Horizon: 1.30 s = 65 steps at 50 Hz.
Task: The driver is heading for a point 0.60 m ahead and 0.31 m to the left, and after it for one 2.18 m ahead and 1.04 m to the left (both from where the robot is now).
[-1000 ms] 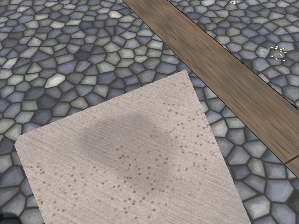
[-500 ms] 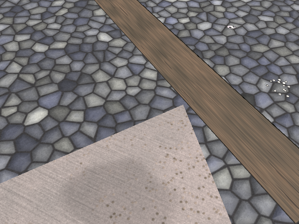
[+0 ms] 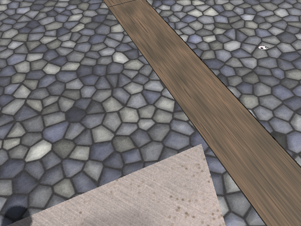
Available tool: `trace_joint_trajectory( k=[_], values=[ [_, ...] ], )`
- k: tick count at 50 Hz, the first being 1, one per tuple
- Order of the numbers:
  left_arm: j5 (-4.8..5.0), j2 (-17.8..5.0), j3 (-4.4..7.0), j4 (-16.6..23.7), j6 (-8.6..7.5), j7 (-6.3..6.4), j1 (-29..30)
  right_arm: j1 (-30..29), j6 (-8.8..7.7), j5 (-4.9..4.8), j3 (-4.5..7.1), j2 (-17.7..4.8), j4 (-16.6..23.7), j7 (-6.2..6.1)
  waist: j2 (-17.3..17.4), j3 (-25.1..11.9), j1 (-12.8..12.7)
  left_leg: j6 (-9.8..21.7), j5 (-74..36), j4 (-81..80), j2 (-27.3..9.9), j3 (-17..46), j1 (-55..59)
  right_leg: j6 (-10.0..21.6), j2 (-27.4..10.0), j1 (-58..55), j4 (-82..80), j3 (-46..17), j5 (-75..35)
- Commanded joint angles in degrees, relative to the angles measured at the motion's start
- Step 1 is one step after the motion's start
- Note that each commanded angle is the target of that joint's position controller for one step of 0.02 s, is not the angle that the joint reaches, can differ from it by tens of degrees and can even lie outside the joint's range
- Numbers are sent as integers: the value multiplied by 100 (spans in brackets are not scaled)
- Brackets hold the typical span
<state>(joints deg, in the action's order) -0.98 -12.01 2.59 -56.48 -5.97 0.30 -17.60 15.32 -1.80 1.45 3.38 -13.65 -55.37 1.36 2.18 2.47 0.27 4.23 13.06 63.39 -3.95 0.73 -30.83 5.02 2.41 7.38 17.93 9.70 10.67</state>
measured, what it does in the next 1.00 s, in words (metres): walks ahead, turning left: left foot, then right foot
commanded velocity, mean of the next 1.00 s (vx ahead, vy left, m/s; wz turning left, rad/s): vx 0.49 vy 0.00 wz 0.55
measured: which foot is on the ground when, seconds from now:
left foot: up 0.00-0.30, down 0.32-0.86, up 0.88-1.00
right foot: down 0.00-0.34, up 0.36-0.84, down 0.86-1.00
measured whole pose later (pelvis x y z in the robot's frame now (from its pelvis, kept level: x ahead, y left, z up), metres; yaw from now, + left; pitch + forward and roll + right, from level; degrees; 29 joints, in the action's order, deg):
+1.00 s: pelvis +0.53 +0.11 -0.01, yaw +35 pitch +1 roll +0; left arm -1.7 -14.5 1.8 -43.1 -3.7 0.6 -7.8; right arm 18.5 -1.5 1.1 4.5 -17.4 -48.2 0.0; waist 2.1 3.7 2.9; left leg 3.5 24.1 66.7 4.5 3.3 -21.0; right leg 1.6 0.2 19.3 28.4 4.1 9.8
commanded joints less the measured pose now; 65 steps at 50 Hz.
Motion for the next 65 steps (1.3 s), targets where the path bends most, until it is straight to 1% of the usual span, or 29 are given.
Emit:
trace_joint_trajectory(
  k=[1,5,10,13,15,16,17,18,19,20,21,23,24,27,30,38,40,42,43,44,45,46,47,48,50,53,59,63,65],
  values=[
    [16,-509,79,125,-124,38,-307,-11,80,14,18,-74,280,74,-555,129,76,-79,-608,-96,-220,14,-681,268,-1584,-154,-1044,-766,-1550],
    [6,-470,42,35,-113,72,-517,-853,49,-10,-57,9,606,130,-544,337,-53,-110,-1302,-1361,-129,-297,-735,167,-1430,-266,-1029,-190,-2071],
    [-13,-624,63,-156,-29,167,-974,-1574,32,31,-119,-1,952,161,-564,426,-228,156,-1104,-2474,95,-829,-520,151,-1677,-1061,-699,205,-3057],
    [-43,-819,117,-146,59,226,-855,-1198,45,52,-43,-153,902,128,-772,120,42,505,-314,-2635,529,-1096,182,111,-1777,-1450,281,477,-5225],
    [-62,-991,178,-67,162,219,-733,-272,15,67,87,-369,646,86,-812,-428,429,804,168,-2912,899,-1114,1237,137,-1808,-1337,1885,528,-5610],
    [-41,-1031,194,27,192,178,-617,545,-28,120,216,-606,404,34,-540,-836,838,1027,72,-3454,863,-768,2433,-2,-1700,-622,3281,589,-4598],
    [30,-622,112,301,174,117,-685,961,-29,168,411,-1240,367,-53,385,-1381,847,1568,531,-3660,-620,1302,3961,-244,-1195,1180,5314,602,-1267],
    [55,-564,124,721,110,16,-428,750,34,26,473,-1568,489,-41,955,-1664,564,2314,270,-4629,-1637,4268,4758,-462,37,3048,6757,-416,2109],
    [-7,-774,153,858,41,-12,270,616,81,-76,431,-1400,450,-77,70,-953,616,2061,192,-4841,-1479,3500,4323,-395,-433,3688,6626,-1147,1522],
    [57,-729,126,917,-36,-32,333,318,69,-105,364,-1123,461,-114,-151,-404,397,1819,-219,-4947,-1345,2832,3565,-377,-653,3591,6134,-1124,963],
    [40,-695,134,818,-41,-12,195,48,35,-94,301,-872,496,-126,-507,-98,97,1530,-893,-5022,-1035,2305,2935,-393,-828,3224,5585,-1123,744],
    [-158,-599,119,777,173,-19,-29,-170,-77,-153,214,-663,555,-157,-403,-133,-198,1308,-1746,-5074,-568,1604,2298,-560,-954,2543,5014,-1148,662],
    [-193,-567,120,815,272,-42,-13,-82,-146,-169,208,-684,543,-149,-345,-188,-230,1305,-2091,-5066,-454,1488,2216,-635,-934,2460,4874,-1097,664],
    [-181,-526,104,1051,405,-88,470,276,-213,-163,252,-909,498,-135,-160,-118,-138,1196,-2270,-5143,-229,1315,2106,-805,-920,2727,4235,-961,178],
    [-153,-597,99,1344,430,-101,1240,710,-183,-150,250,-911,480,-129,17,7,156,1023,-2164,-5163,-180,1476,2421,-870,-868,3218,3481,-951,-404],
    [-66,-657,-22,1932,304,-178,2476,1307,-143,-52,259,-1014,524,-216,225,56,562,899,-2878,-4615,-309,1915,3373,-681,-423,3226,1882,-1001,-802],
    [-40,-787,-4,1929,248,-163,2166,1081,-152,-39,286,-1123,617,-261,297,19,324,719,-3138,-4385,-356,2035,3228,-538,-318,2479,1425,-1077,-600],
    [-20,-1060,109,1594,171,-66,985,703,-197,-42,317,-1269,739,-216,211,-472,-225,452,-4110,-3363,-101,1921,2781,-327,-17,728,1069,-962,-248],
    [-72,-1254,183,1421,92,12,141,608,-246,-97,299,-1200,776,-152,-96,-981,-662,316,-3639,-2175,275,1658,2245,-152,-375,-555,803,-1236,-305],
    [-211,-1697,269,1421,82,120,-763,771,-291,-140,148,-642,979,-122,-840,-1935,-856,232,-1285,-488,655,1162,1476,79,-1923,-1857,713,-2767,897],
    [-257,-2056,349,1496,163,108,-297,1547,-238,-310,112,-405,1120,-145,-2245,-2177,-187,64,2102,718,1408,652,-114,783,-3029,-2441,-151,-5473,524],
    [-131,-1416,258,1616,226,79,193,1362,-109,-88,164,-896,870,-223,-987,-1339,-56,76,1600,1145,793,670,-455,771,-2813,-1601,-58,-5064,423],
    [-64,-936,128,1668,220,65,514,947,-62,-47,193,-917,879,-184,-379,-671,-54,0,1139,1001,645,559,-301,685,-2505,-818,14,-3852,-711],
    [-73,-752,63,1620,204,45,595,787,-23,-44,188,-809,915,-160,-230,-435,18,-83,987,817,499,482,-139,585,-2232,-390,14,-2952,-2005],
    [-24,-711,25,1477,139,51,456,759,137,42,194,-701,960,-72,-745,-381,120,-215,954,588,375,347,124,440,-1876,22,-10,-1883,-3413],
    [10,-835,50,1357,46,16,290,558,243,18,161,-558,1129,26,-922,-533,174,-306,666,323,510,293,64,566,-1809,61,-71,-1332,-4370],
    [21,-954,63,1237,173,-5,356,-237,256,24,-51,-301,1398,121,-1023,-533,71,-354,-425,-1790,476,-80,721,480,-1498,360,-90,-460,-4024],
    [43,-1149,135,1062,291,-35,50,-527,220,37,-71,-431,1481,67,-1009,-512,-95,-246,-211,-2771,516,-179,1135,420,-1661,53,337,-675,-3457],
    [79,-1110,134,999,376,-4,24,-293,111,95,-75,-452,1387,19,-712,-535,56,-92,-794,-3844,539,-141,1837,188,-1502,182,957,-675,-2550]
  ],
)
Velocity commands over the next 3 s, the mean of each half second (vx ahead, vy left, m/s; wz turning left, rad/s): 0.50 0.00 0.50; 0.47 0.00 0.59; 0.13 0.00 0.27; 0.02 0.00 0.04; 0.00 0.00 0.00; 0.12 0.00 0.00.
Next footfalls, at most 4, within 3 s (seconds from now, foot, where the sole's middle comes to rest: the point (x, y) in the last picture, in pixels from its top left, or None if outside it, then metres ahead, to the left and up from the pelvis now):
0.32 left None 0.31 0.11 -0.78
0.86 right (146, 187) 0.67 0.08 -0.78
1.32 left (95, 198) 0.63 0.31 -0.78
1.62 right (139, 180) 0.71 0.11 -0.78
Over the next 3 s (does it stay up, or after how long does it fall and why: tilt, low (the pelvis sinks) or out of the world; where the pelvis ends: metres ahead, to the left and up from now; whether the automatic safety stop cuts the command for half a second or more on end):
stays up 0.68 0.24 -0.01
